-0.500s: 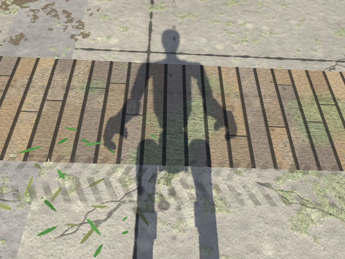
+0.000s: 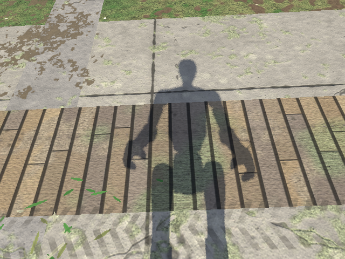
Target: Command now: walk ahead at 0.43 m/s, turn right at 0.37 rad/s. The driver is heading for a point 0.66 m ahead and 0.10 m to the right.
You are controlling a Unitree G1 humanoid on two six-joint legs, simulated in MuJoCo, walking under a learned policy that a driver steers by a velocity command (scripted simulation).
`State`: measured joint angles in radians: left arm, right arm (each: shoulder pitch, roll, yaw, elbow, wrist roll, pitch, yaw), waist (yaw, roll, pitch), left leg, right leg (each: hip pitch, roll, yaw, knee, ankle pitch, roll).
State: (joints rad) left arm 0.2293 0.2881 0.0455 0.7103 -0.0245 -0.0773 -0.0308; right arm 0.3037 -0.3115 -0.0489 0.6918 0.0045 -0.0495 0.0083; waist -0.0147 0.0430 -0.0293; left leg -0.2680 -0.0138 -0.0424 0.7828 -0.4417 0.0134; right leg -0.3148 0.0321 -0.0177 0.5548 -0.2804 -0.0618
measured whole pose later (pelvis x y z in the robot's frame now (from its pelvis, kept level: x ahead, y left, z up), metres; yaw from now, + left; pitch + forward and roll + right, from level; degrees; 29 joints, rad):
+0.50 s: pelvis +0.26 +0.00 +0.00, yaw -17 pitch +2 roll +2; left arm 0.38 0.31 0.05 0.74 -0.03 -0.02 0.02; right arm 0.09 -0.27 -0.05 0.63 -0.01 -0.10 0.02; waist 0.05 -0.03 0.04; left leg -0.38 -0.04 0.02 0.51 -0.16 0.02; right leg -0.31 0.03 0.13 1.16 -0.44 -0.01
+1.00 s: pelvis +0.48 -0.14 +0.00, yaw -22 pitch +2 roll +1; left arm 0.12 0.27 0.03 0.64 0.01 -0.06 -0.02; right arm 0.30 -0.32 -0.04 0.84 0.02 -0.06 0.00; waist -0.03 0.02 0.07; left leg -0.37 0.03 -0.03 1.13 -0.49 -0.04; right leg -0.39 -0.01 -0.04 0.51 -0.15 -0.04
